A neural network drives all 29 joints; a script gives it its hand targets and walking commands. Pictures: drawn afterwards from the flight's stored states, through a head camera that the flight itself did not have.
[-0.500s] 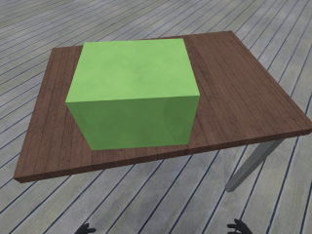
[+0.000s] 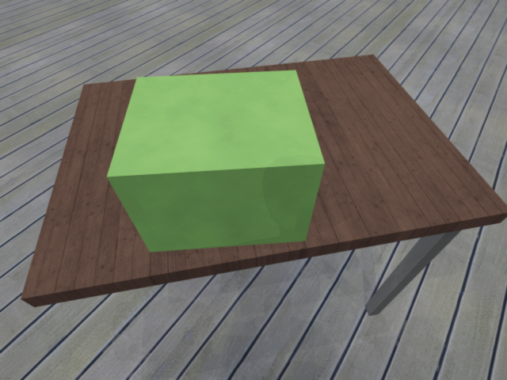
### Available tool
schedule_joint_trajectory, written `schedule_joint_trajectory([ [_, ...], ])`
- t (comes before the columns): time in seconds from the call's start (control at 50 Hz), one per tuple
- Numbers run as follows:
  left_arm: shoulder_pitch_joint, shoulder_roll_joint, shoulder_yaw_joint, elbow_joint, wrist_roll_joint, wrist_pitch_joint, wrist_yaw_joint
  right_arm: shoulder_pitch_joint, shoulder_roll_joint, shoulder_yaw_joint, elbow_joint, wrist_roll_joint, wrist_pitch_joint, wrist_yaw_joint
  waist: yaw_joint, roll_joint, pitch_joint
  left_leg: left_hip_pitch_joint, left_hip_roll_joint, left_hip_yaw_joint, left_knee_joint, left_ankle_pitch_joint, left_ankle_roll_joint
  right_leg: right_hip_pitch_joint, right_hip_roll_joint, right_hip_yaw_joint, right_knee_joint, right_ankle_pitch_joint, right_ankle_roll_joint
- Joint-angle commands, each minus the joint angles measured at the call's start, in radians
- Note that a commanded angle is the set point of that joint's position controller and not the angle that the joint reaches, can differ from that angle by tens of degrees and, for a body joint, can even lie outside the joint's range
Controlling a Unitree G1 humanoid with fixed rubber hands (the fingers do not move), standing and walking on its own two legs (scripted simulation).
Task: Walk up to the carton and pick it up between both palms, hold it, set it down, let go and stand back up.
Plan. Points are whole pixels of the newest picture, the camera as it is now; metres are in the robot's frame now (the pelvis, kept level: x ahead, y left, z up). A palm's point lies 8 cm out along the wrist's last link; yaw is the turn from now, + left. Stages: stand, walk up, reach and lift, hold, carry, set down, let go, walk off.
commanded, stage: stand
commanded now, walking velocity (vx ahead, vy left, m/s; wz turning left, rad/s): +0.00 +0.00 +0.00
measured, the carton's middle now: (223, 160) +0.46 +0.07 +0.07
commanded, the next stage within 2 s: walk up in 0.98 s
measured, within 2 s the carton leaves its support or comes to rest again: neither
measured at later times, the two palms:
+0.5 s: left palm out of the picture +0.01 +0.22 -0.13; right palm out of the picture +0.01 -0.22 -0.14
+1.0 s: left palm out of the picture -0.02 +0.21 -0.14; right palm out of the picture -0.03 -0.20 -0.14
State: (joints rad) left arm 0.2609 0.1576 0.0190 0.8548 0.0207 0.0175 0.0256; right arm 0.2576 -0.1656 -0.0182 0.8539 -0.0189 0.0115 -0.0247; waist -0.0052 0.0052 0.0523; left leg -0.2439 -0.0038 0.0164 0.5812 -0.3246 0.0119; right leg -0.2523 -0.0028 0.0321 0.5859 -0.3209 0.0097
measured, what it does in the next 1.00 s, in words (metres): stands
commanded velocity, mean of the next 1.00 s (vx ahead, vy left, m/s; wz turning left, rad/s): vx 0.00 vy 0.00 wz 0.00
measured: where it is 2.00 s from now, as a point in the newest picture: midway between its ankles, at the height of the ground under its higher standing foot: outside the picture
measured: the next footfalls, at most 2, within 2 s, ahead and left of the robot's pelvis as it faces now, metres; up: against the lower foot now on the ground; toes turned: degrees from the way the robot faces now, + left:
left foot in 1.50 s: +0.00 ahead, +0.21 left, +0.00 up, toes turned +3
right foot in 1.92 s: +0.13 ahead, +0.06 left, +0.00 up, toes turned -4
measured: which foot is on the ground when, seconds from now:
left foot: down 0.00-1.00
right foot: down 0.00-1.00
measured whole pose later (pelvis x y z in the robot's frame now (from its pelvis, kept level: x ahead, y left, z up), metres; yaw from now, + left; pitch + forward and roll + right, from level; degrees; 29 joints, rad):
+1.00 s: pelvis +0.00 +0.00 +0.01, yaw +0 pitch -2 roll +0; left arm 0.28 0.10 0.00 1.16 0.01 0.01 0.04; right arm 0.30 -0.11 0.00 1.14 -0.01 0.00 -0.04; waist 0.00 0.00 0.06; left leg -0.15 -0.01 0.02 0.45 -0.25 0.02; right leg -0.16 -0.01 0.03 0.45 -0.25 0.02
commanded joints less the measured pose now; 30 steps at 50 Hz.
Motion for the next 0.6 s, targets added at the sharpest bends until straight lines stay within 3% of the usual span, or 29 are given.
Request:
schedule_joint_trajectory([
  [0.0, 0.032, 0.108, 0.033, -0.032, -0.001, -0.021, 0.011, 0.026, -0.102, -0.031, -0.03, 0.001, -0.022, -0.009, 0.001, -0.004, -0.048, 0.022, 0.066, -0.089, -0.118, 0.239, 0.044, 0.029, -0.046, 0.066, -0.103, 0.227, -0.048],
  [0.24, 0.05, 0.098, 0.033, 0.089, -0.004, -0.02, 0.019, 0.056, -0.092, -0.029, 0.086, 0.004, -0.022, -0.015, 0.001, -0.007, -0.013, 0.05, 0.073, -0.09, -0.163, 0.266, 0.046, 0.068, -0.055, 0.067, -0.148, 0.255, -0.046],
  [0.58, 0.074, 0.057, 0.012, 0.225, -0.006, -0.02, 0.022, 0.09, -0.057, -0.012, 0.215, 0.006, -0.021, -0.017, 0.002, -0.01, 0.035, 0.061, 0.075, -0.09, -0.212, 0.211, 0.039, 0.075, -0.062, 0.063, -0.196, 0.22, -0.039],
])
